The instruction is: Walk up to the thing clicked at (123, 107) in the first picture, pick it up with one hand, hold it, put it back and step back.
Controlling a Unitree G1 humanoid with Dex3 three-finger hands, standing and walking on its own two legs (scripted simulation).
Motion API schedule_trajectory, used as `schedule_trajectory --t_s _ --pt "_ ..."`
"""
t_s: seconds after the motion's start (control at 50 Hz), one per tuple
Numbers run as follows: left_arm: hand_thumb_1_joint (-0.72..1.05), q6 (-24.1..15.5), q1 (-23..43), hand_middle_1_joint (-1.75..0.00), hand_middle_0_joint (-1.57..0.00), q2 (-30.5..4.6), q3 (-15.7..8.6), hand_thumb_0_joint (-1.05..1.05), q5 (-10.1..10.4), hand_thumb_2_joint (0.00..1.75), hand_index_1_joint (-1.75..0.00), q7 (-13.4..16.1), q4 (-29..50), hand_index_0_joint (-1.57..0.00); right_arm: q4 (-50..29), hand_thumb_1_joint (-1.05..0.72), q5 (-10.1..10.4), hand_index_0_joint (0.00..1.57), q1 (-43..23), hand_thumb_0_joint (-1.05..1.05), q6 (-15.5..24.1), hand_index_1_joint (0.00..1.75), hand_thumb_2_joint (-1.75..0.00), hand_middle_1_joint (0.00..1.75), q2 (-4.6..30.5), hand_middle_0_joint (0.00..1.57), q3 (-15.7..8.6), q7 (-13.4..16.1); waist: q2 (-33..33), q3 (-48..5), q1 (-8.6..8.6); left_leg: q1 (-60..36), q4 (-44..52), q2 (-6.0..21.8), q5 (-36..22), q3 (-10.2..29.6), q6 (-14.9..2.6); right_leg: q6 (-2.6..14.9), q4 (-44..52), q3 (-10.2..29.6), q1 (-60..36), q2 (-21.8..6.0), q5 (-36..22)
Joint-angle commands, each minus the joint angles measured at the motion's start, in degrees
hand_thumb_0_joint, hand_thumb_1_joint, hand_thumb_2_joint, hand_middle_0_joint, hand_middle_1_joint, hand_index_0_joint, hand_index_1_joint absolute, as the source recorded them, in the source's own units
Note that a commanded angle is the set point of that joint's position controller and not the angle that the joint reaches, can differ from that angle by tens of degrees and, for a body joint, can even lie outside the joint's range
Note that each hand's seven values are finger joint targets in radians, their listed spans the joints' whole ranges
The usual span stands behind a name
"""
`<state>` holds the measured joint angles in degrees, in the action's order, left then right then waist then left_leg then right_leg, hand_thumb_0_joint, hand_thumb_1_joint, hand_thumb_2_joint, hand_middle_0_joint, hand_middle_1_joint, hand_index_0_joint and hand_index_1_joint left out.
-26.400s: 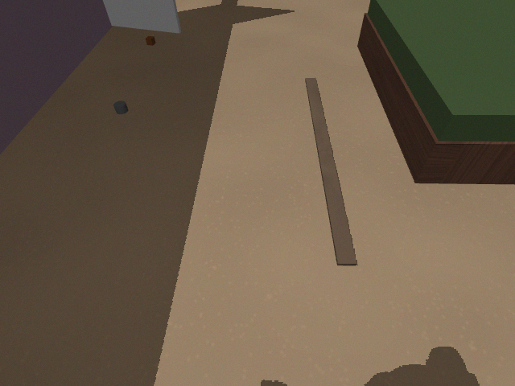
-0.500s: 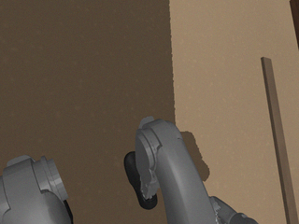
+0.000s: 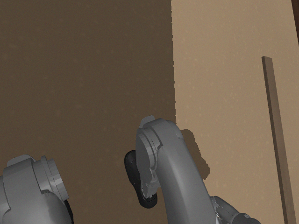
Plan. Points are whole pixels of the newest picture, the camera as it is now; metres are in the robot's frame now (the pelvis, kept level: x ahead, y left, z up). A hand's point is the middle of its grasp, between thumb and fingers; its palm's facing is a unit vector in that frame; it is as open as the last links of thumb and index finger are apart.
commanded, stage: open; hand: left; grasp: from above
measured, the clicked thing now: out of the picture +0.43 +0.33 -0.27
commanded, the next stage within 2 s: withdraw in 0.08 s
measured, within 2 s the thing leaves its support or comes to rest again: neither
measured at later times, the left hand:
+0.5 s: hand out of the picture +0.45 +0.34 -0.19, palm faces -0.29 -0.11 -0.95, open 14.1 cm
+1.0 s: hand out of the picture +0.40 +0.34 -0.09, palm faces -0.49 -0.11 -0.86, open 14.0 cm
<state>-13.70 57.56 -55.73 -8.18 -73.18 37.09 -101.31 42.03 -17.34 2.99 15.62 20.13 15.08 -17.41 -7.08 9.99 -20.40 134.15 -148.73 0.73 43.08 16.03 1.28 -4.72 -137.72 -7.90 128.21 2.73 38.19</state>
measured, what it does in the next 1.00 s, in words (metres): rises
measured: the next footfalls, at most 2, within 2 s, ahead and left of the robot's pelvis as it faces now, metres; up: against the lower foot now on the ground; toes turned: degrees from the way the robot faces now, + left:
none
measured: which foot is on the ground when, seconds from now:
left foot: down 0.00-1.00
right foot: down 0.00-1.00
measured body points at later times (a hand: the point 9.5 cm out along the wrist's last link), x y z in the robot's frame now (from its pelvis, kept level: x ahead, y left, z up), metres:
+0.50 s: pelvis +0.00 +0.00 +0.01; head +0.25 +0.12 +0.37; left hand +0.46 +0.34 -0.13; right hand +0.07 -0.27 -0.06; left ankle +0.06 +0.13 -0.26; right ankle +0.12 -0.13 -0.26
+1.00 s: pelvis -0.02 -0.02 +0.06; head +0.19 +0.07 +0.44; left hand +0.42 +0.34 -0.04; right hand +0.10 -0.29 -0.04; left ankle +0.06 +0.13 -0.26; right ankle +0.12 -0.13 -0.26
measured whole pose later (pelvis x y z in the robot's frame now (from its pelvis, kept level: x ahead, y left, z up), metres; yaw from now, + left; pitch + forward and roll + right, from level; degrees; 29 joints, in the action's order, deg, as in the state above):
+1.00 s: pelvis -0.02 -0.02 +0.06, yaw +7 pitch +32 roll -7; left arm -14.7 55.4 -43.1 -1.1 -70.4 15.6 -82.2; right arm 39.9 -7.3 7.5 1.8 18.7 4.9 -7.7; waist -0.1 -3.2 -13.0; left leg 129.0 -133.5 0.5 37.0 8.6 1.3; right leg -2.3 -128.5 -3.1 125.4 -0.1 35.5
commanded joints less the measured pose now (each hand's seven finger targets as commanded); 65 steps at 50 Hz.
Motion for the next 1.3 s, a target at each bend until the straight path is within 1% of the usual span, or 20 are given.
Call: schedule_trajectory --t_s 0.0,0.16,0.18,0.26,0.28,0.34,0.36,0.46,0.52,0.6,0.64,0.7,0.74,0.8,0.92,1.0,1.14,1.2,1.24,1.28 --pt "-0.48 -1.65 13.30 -1.06 -0.06 -12.65 0.02 0.00 -0.23 0.93 -1.04 2.42 5.91 -0.08 0.48 -0.89 0.62 0.20 11.51 0.00 -0.27 0.30 -0.90 0.30 18.81 0.20 -5.14 0.47 28.27 -37.59 -3.10 -27.26 15.80 1.14 -15.36 -7.08 -1.43 5.21 10.50 -8.13 -20.59 1.90 -16.16" --pt "-0.47 -1.59 12.76 -1.06 -0.06 -12.39 0.66 0.00 -1.33 0.94 -1.03 4.51 4.23 -0.08 0.44 -0.89 0.34 0.20 10.00 0.00 -0.43 0.30 -0.90 0.30 18.34 0.20 -4.51 0.71 27.05 -36.21 -3.01 -26.59 16.50 1.35 -13.53 -6.75 -1.25 5.32 10.94 -8.07 -20.17 2.15 -14.51" --pt "-0.50 -1.41 13.86 -1.03 -0.06 -10.85 2.19 0.00 -1.21 0.97 -1.01 4.61 5.16 -0.08 -0.27 -0.90 0.44 0.20 9.70 0.00 -0.16 0.30 -0.90 0.30 19.37 0.20 -5.31 0.85 27.37 -35.93 -3.29 -26.72 16.55 1.25 -13.21 -7.05 -1.21 5.32 11.01 -7.85 -19.63 2.12 -14.48" --pt "-0.51 -0.05 16.50 -1.01 -0.06 -14.30 -0.31 0.00 -1.65 0.98 -1.00 4.99 9.42 -0.08 0.25 -0.90 0.62 0.20 11.03 0.00 0.35 0.30 -0.90 0.30 19.47 0.20 -6.19 0.46 32.16 -39.25 -2.44 -29.93 17.06 1.46 -14.32 -7.08 -0.74 5.55 10.24 -7.77 -19.16 1.67 -15.07" --pt "-0.51 0.28 17.23 -1.01 -0.06 -16.31 -2.47 0.00 -1.42 0.98 -1.00 5.17 12.16 -0.07 0.38 -0.90 0.59 0.20 11.33 0.00 0.40 0.30 -0.90 0.30 19.43 0.20 -6.39 0.34 33.41 -41.75 -1.80 -31.06 17.51 1.48 -15.10 -6.82 -0.63 5.64 10.10 -7.84 -19.78 1.55 -15.67" --pt "-0.54 2.24 12.99 -1.00 -0.06 -15.71 -4.24 0.00 -0.52 1.00 -1.00 3.78 17.15 -0.06 -0.06 -0.91 1.89 0.20 11.41 0.00 -0.12 0.30 -0.90 0.30 18.30 0.20 -8.22 -0.01 36.98 -46.95 1.36 -32.63 18.11 1.18 -18.06 -8.41 -0.41 6.06 10.51 -6.70 -21.07 1.70 -17.77" --pt "-0.53 2.60 13.74 -1.00 -0.06 -11.50 -2.34 0.00 1.00 0.99 -0.99 2.67 22.10 -0.07 -0.65 -0.90 2.56 0.20 10.96 0.00 -0.24 0.30 -0.90 0.30 17.01 0.20 -8.94 -0.25 38.92 -49.70 2.35 -34.27 18.64 0.94 -19.80 -8.68 -0.05 6.25 10.18 -6.72 -20.25 1.41 -19.01" --pt "-0.52 6.90 8.42 -1.00 -0.07 -6.22 -0.87 0.00 3.94 1.00 -1.00 -3.60 29.21 -0.06 0.38 -0.90 6.42 0.20 12.77 0.00 -3.86 0.30 -0.90 0.30 15.32 0.20 -13.57 -0.68 37.56 -53.48 6.37 -32.51 21.32 0.20 -21.01 -11.10 -0.77 6.69 12.60 -4.42 -18.63 1.25 -19.45" --pt "-0.52 9.05 9.07 -1.01 -0.07 1.19 3.28 0.00 6.44 1.00 -1.01 -9.23 30.60 -0.07 0.11 -0.90 8.76 0.20 15.02 0.00 -6.45 0.30 -0.90 0.30 14.29 0.20 -15.21 -0.47 31.53 -51.04 5.18 -30.25 23.37 -0.10 -18.10 -11.47 -1.72 6.56 15.38 -3.47 -18.32 0.89 -17.51" --pt "-0.55 8.71 10.96 -1.01 -0.07 2.17 4.99 0.00 7.65 1.03 -1.03 -17.03 34.47 -0.06 -0.82 -0.91 10.57 0.20 16.35 0.00 -9.55 0.30 -0.91 0.30 13.31 0.20 -17.08 1.34 24.39 -50.99 5.31 -29.12 26.62 -0.69 -12.62 -11.26 -2.52 6.79 19.06 -1.77 -20.85 0.38 -12.34" --pt "-0.54 7.79 12.85 -1.02 -0.08 6.14 7.09 0.00 8.33 1.03 -1.03 -19.81 36.50 -0.07 -1.33 -0.91 11.20 0.20 16.82 0.00 -10.66 0.30 -0.91 0.30 12.60 0.20 -17.46 2.54 22.50 -50.28 4.92 -29.06 27.43 -1.17 -11.26 -11.45 -2.57 6.86 20.39 -1.33 -20.58 -0.10 -10.97" --pt "-0.54 6.35 9.49 -1.02 -0.08 5.93 7.58 0.00 7.81 1.03 -1.03 -22.89 32.86 -0.07 -2.37 -0.90 11.67 0.20 16.69 0.00 -12.03 0.30 -0.90 0.30 12.38 0.20 -17.44 4.86 15.77 -43.80 4.69 -25.44 28.07 -1.67 -7.92 -11.86 -3.10 7.02 23.62 -0.51 -20.53 -0.33 -6.48" --pt "-0.53 4.83 9.95 -1.02 -0.08 3.53 6.79 0.00 7.74 1.03 -1.03 -23.78 32.87 -0.07 -3.19 -0.90 11.58 0.20 15.60 0.00 -12.79 0.30 -0.90 0.30 11.00 0.20 -16.69 6.43 13.81 -43.33 5.64 -23.45 28.28 -2.08 -7.53 -13.31 -3.44 6.80 25.13 0.65 -23.57 -0.41 -4.81" --pt "-0.52 2.68 9.77 -1.02 -0.08 1.93 5.86 0.00 6.89 1.02 -1.03 -23.71 31.58 -0.07 -3.61 -0.90 11.61 0.20 15.04 0.00 -13.31 0.30 -0.90 0.30 10.20 0.20 -15.90 8.17 13.53 -43.83 6.59 -24.11 28.53 -2.06 -8.22 -13.82 -3.33 6.79 25.09 1.39 -24.13 -0.64 -4.57" --pt "-0.52 -1.49 15.84 -1.02 -0.07 -1.78 4.77 0.00 2.94 1.01 -1.02 -19.13 25.98 -0.07 -2.93 -0.90 10.24 0.20 15.04 0.00 -13.45 0.30 -0.90 0.30 9.96 0.20 -13.73 10.28 17.31 -44.87 5.42 -23.91 27.24 -1.79 -8.65 -13.81 -3.27 6.68 23.24 1.63 -21.79 -0.55 -5.09" --pt "-0.52 -3.20 19.91 -1.03 -0.07 -1.84 5.89 0.00 0.87 1.01 -1.02 -15.68 20.97 -0.07 -2.80 -0.90 9.14 0.20 14.90 0.00 -12.94 0.30 -0.90 0.30 10.36 0.20 -12.73 10.98 19.17 -43.34 3.72 -24.12 26.23 -1.62 -5.52 -12.79 -2.90 7.06 21.48 1.02 -17.17 -0.32 -1.25" --pt "-0.53 -2.59 22.94 -1.02 -0.07 -9.10 1.25 0.00 -2.61 1.00 -1.02 -9.57 21.27 -0.07 -2.36 -0.90 6.91 0.20 17.04 0.00 -11.72 0.30 -0.90 0.30 12.21 0.20 -12.22 11.14 29.99 -50.36 4.43 -32.61 25.43 -1.39 -10.60 -12.68 -1.81 7.16 16.77 -1.64 -15.85 -0.83 -8.13" --pt "-0.36 -0.60 19.80 -0.86 -0.23 -9.83 -1.33 0.00 -1.94 0.91 -0.85 -8.51 26.60 -0.22 -2.42 -0.88 7.05 0.20 17.82 0.00 -11.25 0.30 -0.89 0.30 12.69 0.20 -13.69 10.72 34.20 -56.61 5.84 -38.00 25.49 -1.47 -16.37 -12.99 -1.23 7.19 14.76 -2.15 -15.84 -1.39 -13.35" --pt "-0.28 1.26 17.68 -0.70 -0.25 -10.63 -2.74 0.00 -0.04 0.92 -0.71 -8.75 29.96 -0.22 -2.91 -0.88 7.69 0.20 18.12 0.00 -11.34 0.30 -0.89 0.30 12.39 0.20 -14.61 10.20 34.96 -60.74 7.14 -39.10 25.73 -1.30 -18.65 -13.45 -1.40 7.26 15.16 -1.70 -17.67 -1.38 -15.35" --pt "-0.13 3.32 15.05 -0.60 -0.23 -8.54 -2.85 0.00 2.73 0.86 -0.62 -10.09 30.51 -0.21 -2.48 -0.89 8.39 0.20 19.28 0.00 -11.43 0.30 -0.90 0.30 12.10 0.20 -15.78 9.69 33.62 -59.49 7.26 -37.84 26.56 -1.38 -18.80 -13.89 -1.65 7.14 16.13 -1.42 -18.22 -1.69 -15.80"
